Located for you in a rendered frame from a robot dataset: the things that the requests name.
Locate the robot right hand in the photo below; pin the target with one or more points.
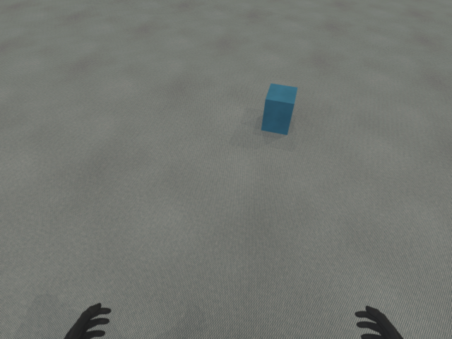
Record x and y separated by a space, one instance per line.
382 325

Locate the carton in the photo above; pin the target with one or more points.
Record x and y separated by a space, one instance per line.
278 108

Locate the robot left hand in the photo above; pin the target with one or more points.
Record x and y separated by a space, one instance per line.
78 331

